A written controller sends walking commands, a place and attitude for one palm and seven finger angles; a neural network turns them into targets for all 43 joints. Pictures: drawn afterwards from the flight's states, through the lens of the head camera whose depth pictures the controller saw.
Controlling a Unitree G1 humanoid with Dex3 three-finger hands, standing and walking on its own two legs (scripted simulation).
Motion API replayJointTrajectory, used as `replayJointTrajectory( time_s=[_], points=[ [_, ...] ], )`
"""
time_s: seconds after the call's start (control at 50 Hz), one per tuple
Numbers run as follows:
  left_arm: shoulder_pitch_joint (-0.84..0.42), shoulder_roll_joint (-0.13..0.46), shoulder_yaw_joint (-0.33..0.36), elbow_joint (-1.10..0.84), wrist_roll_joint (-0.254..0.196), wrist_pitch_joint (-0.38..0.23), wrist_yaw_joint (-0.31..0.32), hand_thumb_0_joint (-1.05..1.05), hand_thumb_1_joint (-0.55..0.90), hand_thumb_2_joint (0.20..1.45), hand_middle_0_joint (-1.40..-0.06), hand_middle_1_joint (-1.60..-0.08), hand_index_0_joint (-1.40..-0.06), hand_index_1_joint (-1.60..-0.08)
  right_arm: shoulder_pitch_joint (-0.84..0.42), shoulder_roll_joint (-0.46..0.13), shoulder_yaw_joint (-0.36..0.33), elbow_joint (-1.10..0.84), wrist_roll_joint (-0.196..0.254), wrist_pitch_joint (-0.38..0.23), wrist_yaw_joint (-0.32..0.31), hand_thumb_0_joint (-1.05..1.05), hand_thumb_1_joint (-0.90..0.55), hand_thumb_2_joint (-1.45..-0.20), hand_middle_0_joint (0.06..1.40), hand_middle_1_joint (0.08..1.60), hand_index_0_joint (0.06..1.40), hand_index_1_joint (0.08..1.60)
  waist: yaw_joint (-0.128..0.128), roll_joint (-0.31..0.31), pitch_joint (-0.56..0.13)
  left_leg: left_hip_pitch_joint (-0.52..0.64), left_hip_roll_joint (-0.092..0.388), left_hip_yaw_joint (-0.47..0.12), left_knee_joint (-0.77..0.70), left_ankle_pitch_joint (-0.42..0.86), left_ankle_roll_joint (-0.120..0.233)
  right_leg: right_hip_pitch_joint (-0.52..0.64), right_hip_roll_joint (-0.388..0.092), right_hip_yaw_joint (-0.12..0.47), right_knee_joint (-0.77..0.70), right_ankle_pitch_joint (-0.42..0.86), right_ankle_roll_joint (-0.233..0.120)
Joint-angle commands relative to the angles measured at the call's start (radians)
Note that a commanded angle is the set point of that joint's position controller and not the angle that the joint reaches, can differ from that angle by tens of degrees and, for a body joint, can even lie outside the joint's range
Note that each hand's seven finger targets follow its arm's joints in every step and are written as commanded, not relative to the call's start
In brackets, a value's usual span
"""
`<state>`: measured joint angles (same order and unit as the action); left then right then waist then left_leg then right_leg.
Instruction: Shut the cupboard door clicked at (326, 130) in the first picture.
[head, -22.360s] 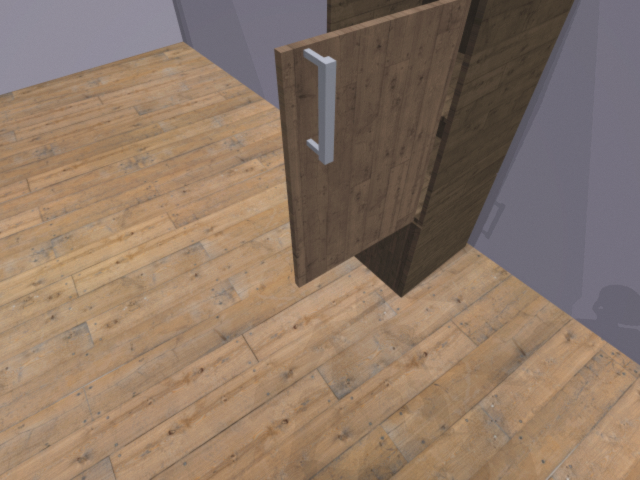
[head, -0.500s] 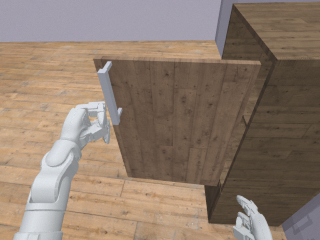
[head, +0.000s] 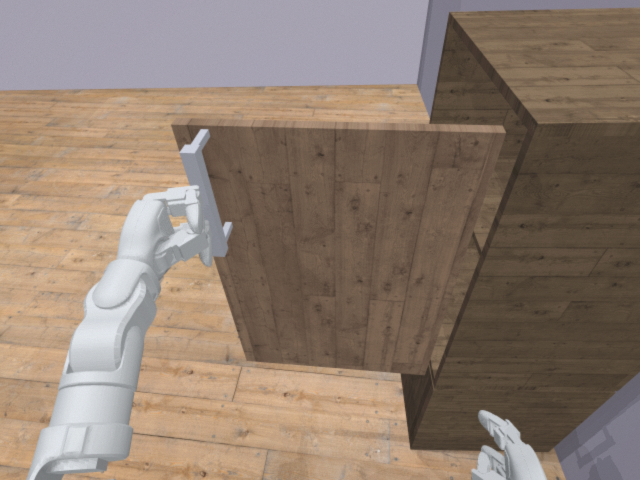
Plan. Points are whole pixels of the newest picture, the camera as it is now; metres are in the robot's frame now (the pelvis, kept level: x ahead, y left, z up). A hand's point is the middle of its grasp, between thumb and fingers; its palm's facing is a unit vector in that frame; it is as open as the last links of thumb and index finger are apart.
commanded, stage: bring the fist close to the handle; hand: left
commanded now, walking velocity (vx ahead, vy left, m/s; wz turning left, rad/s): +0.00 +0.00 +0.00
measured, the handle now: (211, 196) +0.43 +0.17 +0.16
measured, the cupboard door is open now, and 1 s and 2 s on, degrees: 86 73 61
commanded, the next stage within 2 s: push the door shut along its arc in 0.10 s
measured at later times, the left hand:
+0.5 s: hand (214, 224) +0.37 +0.15 +0.17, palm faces -0.09 -0.99 -0.05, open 3.1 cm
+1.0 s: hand (244, 191) +0.43 +0.13 +0.17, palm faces -0.21 -0.98 -0.05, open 3.1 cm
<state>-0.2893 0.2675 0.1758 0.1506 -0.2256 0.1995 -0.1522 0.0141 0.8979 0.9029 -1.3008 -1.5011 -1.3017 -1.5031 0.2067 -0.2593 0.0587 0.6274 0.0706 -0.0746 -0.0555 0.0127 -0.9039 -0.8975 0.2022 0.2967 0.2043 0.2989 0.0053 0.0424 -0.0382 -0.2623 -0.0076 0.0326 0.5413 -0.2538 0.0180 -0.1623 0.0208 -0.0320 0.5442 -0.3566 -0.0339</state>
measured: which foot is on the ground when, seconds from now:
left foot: down 0.00-1.00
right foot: down 0.00-1.00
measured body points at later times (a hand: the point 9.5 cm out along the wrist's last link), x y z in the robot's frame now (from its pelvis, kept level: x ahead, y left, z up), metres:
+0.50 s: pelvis -0.01 +0.01 +0.00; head -0.02 -0.01 +0.45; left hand +0.36 +0.21 +0.17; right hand +0.16 -0.22 -0.09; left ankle +0.02 +0.11 -0.73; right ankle -0.04 -0.09 -0.73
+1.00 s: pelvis -0.01 +0.02 +0.00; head +0.01 +0.00 +0.44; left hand +0.44 +0.18 +0.17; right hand +0.09 -0.25 -0.12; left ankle +0.02 +0.11 -0.73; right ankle -0.04 -0.09 -0.73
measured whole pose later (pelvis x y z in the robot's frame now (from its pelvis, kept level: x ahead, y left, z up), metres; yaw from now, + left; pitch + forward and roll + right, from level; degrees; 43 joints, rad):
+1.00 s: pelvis -0.01 +0.02 +0.00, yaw +0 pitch +3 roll +0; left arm -0.79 0.33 0.15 0.82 -0.20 -0.03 -0.28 0.02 0.90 0.91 -1.31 -1.50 -1.30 -1.50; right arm 0.30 -0.28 0.04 0.69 0.06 -0.11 -0.06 0.01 -0.90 -0.90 0.20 0.30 0.21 0.30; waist -0.08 0.04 -0.02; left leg -0.40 -0.02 0.03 0.59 -0.25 0.04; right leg -0.30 0.01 -0.03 0.60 -0.36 -0.02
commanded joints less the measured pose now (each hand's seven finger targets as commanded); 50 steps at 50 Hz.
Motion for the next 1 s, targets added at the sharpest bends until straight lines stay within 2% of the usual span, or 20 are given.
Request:
replayJointTrajectory(
  time_s=[0.0,0.02,0.1,0.12,0.14,0.2,0.22,0.26,0.3,0.32,0.38,0.44,0.5,0.52,0.56,0.62,0.68,0.82,0.92,0.98],
  points=[
    [-0.379,0.155,0.048,-0.212,-0.012,-0.039,-0.005,0.000,0.900,0.900,-1.300,-1.500,-1.300,-1.500,-0.144,-0.107,-0.039,-0.181,0.009,-0.053,-0.012,0.000,-0.900,-0.900,0.200,0.300,0.200,0.300,0.002,-0.033,-0.170,0.177,-0.006,-0.034,-0.034,0.196,0.028,-0.088,-0.020,0.018,-0.097,0.362,0.027],
    [-0.384,0.187,0.065,-0.243,-0.014,-0.050,-0.003,0.000,0.900,0.900,-1.300,-1.500,-1.300,-1.500,-0.144,-0.114,-0.042,-0.181,0.007,-0.055,-0.014,0.000,-0.900,-0.900,0.200,0.300,0.200,0.300,0.002,-0.051,-0.185,0.184,-0.004,-0.035,-0.028,0.198,0.030,-0.077,-0.021,0.027,-0.101,0.364,0.029],
    [-0.445,0.125,0.008,-0.314,-0.022,-0.105,0.001,0.000,0.900,0.900,-1.300,-1.500,-1.300,-1.500,-0.149,-0.098,-0.036,-0.185,0.003,-0.077,-0.019,0.000,-0.900,-0.900,0.200,0.300,0.200,0.300,-0.008,0.000,-0.245,0.241,-0.004,-0.045,-0.028,0.224,0.027,-0.083,-0.011,0.011,-0.086,0.360,0.018],
    [-0.447,0.172,0.039,-0.292,-0.020,-0.113,0.007,0.000,0.900,0.900,-1.300,-1.500,-1.300,-1.500,-0.137,-0.109,-0.040,-0.167,0.001,-0.076,-0.021,0.000,-0.900,-0.900,0.200,0.300,0.200,0.300,-0.013,-0.039,-0.236,0.233,0.002,-0.047,-0.024,0.216,0.027,-0.080,-0.011,0.015,-0.093,0.352,0.019],
    [-0.458,0.132,0.009,-0.288,-0.018,-0.117,0.007,0.000,0.900,0.900,-1.300,-1.500,-1.300,-1.500,-0.143,-0.100,-0.038,-0.170,0.000,-0.077,-0.021,0.000,-0.900,-0.900,0.200,0.300,0.200,0.300,-0.014,-0.016,-0.229,0.233,-0.001,-0.048,-0.033,0.210,0.027,-0.086,-0.011,0.010,-0.089,0.339,0.018],
    [-0.383,0.124,0.022,-0.182,-0.015,-0.088,0.012,0.000,0.900,0.900,-1.300,-1.500,-1.300,-1.500,-0.135,-0.106,-0.036,-0.159,0.003,-0.069,-0.019,0.000,-0.900,-0.900,0.200,0.300,0.200,0.300,-0.002,-0.056,-0.190,0.201,-0.003,-0.051,-0.043,0.186,0.025,-0.095,-0.009,0.005,-0.094,0.317,0.019],
    [-0.386,0.187,0.064,-0.133,-0.010,-0.075,0.014,0.000,0.900,0.900,-1.300,-1.500,-1.300,-1.500,-0.125,-0.120,-0.040,-0.144,0.002,-0.059,-0.020,0.000,-0.900,-0.900,0.200,0.300,0.200,0.300,-0.003,-0.089,-0.175,0.185,-0.002,-0.051,-0.042,0.172,0.026,-0.092,-0.014,0.015,-0.104,0.308,0.022],
    [-0.456,0.135,0.008,-0.099,0.003,-0.052,0.006,0.000,0.900,0.900,-1.300,-1.500,-1.300,-1.500,-0.135,-0.111,-0.033,-0.151,0.008,-0.043,-0.020,0.000,-0.900,-0.900,0.200,0.300,0.200,0.300,-0.018,-0.070,-0.137,0.169,-0.003,-0.052,-0.054,0.140,0.025,-0.119,-0.014,0.009,-0.108,0.260,0.021],
    [-0.542,0.140,-0.004,-0.069,0.005,-0.043,0.004,0.000,0.900,0.900,-1.300,-1.500,-1.300,-1.500,-0.138,-0.112,-0.030,-0.148,0.010,-0.035,-0.025,0.000,-0.900,-0.900,0.200,0.300,0.200,0.300,-0.033,-0.043,-0.112,0.167,-0.003,-0.058,-0.058,0.097,0.024,-0.153,-0.012,0.012,-0.121,0.200,0.019],
    [-0.559,0.179,0.024,-0.053,0.003,-0.046,0.006,0.000,0.900,0.900,-1.300,-1.500,-1.300,-1.500,-0.130,-0.120,-0.034,-0.142,0.006,-0.033,-0.027,0.000,-0.900,-0.900,0.200,0.300,0.200,0.300,-0.029,-0.067,-0.122,0.169,-0.001,-0.059,-0.055,0.096,0.028,-0.145,-0.014,0.021,-0.129,0.195,0.018],
    [-0.644,0.152,0.003,-0.085,-0.005,-0.090,-0.012,0.000,0.900,0.900,-1.300,-1.500,-1.300,-1.500,-0.130,-0.111,-0.032,-0.158,0.003,-0.041,-0.029,0.000,-0.900,-0.900,0.200,0.300,0.200,0.300,-0.028,-0.022,-0.221,0.220,-0.003,-0.061,-0.049,0.160,0.025,-0.115,-0.011,0.012,-0.103,0.257,0.009],
    [-0.670,0.186,0.025,-0.020,-0.010,-0.125,-0.032,0.000,0.900,0.900,-1.300,-1.500,-1.300,-1.500,-0.107,-0.118,-0.035,-0.144,-0.001,-0.044,-0.030,0.000,-0.900,-0.900,0.200,0.300,0.200,0.300,-0.032,-0.042,-0.248,0.222,-0.001,-0.065,-0.045,0.182,0.027,-0.105,-0.012,0.013,-0.096,0.283,0.007],
    [-0.711,0.170,0.007,0.072,-0.016,-0.146,-0.055,0.000,0.900,0.900,-1.300,-1.500,-1.300,-1.500,-0.092,-0.121,-0.036,-0.131,0.004,-0.050,-0.031,0.000,-0.900,-0.900,0.200,0.300,0.200,0.300,-0.048,-0.045,-0.219,0.204,-0.001,-0.067,-0.044,0.151,0.024,-0.143,-0.008,0.008,-0.096,0.251,0.008],
    [-0.715,0.211,0.028,0.110,-0.011,-0.151,-0.058,0.000,0.900,0.900,-1.300,-1.500,-1.300,-1.500,-0.080,-0.134,-0.040,-0.118,0.001,-0.047,-0.032,0.000,-0.900,-0.900,0.200,0.300,0.200,0.300,-0.050,-0.077,-0.201,0.188,0.002,-0.068,-0.042,0.133,0.027,-0.145,-0.011,0.014,-0.106,0.230,0.010],
    [-0.780,0.169,-0.010,0.144,-0.010,-0.166,-0.069,0.000,0.900,0.900,-1.300,-1.500,-1.300,-1.500,-0.075,-0.130,-0.040,-0.119,0.004,-0.053,-0.032,0.000,-0.900,-0.900,0.200,0.300,0.200,0.300,-0.061,-0.054,-0.197,0.186,0.001,-0.074,-0.044,0.117,0.027,-0.173,-0.008,0.008,-0.098,0.207,0.008],
    [-0.806,0.214,0.018,0.185,-0.006,-0.188,-0.079,0.000,0.900,0.900,-1.300,-1.500,-1.300,-1.500,-0.047,-0.144,-0.050,-0.103,-0.001,-0.060,-0.030,0.000,-0.900,-0.900,0.200,0.300,0.200,0.300,-0.058,-0.034,-0.247,0.205,0.000,-0.078,-0.032,0.141,0.028,-0.168,-0.010,0.012,-0.093,0.222,0.004],
    [-0.879,0.157,-0.036,0.216,-0.005,-0.212,-0.099,0.000,0.900,0.900,-1.300,-1.500,-1.300,-1.500,-0.032,-0.139,-0.053,-0.101,0.002,-0.070,-0.027,0.000,-0.900,-0.900,0.200,0.300,0.200,0.300,-0.076,-0.002,-0.270,0.228,0.002,-0.085,-0.023,0.172,0.023,-0.196,-0.005,0.000,-0.072,0.248,0.002],
    [-0.942,0.221,0.022,0.388,-0.007,-0.257,-0.109,0.000,0.900,0.900,-1.300,-1.500,-1.300,-1.500,0.032,-0.160,-0.061,-0.070,-0.008,-0.075,-0.021,0.000,-0.900,-0.900,0.200,0.300,0.200,0.300,-0.081,-0.085,-0.242,0.164,0.001,-0.086,-0.016,0.145,0.029,-0.210,-0.002,-0.001,-0.064,0.226,0.004],
    [-1.012,0.243,0.027,0.435,0.010,-0.307,-0.129,0.000,0.900,0.900,-1.300,-1.500,-1.300,-1.500,0.065,-0.167,-0.071,-0.064,-0.012,-0.082,-0.016,0.000,-0.900,-0.900,0.200,0.300,0.200,0.300,-0.085,-0.029,-0.335,0.203,-0.001,-0.079,0.015,0.218,0.029,-0.211,-0.003,0.005,-0.033,0.297,0.004],
    [-1.062,0.183,-0.024,0.470,0.005,-0.326,-0.155,0.000,0.900,0.900,-1.300,-1.500,-1.300,-1.500,0.078,-0.165,-0.074,-0.059,-0.010,-0.090,-0.012,0.000,-0.900,-0.900,0.200,0.300,0.200,0.300,-0.105,-0.007,-0.330,0.223,0.003,-0.088,0.027,0.238,0.024,-0.256,0.002,-0.001,-0.022,0.306,0.004]
  ],
)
